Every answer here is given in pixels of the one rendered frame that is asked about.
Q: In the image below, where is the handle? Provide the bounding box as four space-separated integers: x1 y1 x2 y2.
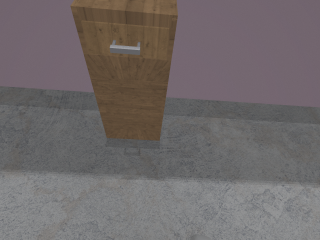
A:
109 40 141 55

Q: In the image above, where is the drawer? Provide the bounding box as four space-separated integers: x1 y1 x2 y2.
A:
81 20 170 60

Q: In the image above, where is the cabinet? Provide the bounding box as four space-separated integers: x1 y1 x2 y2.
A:
70 0 178 141

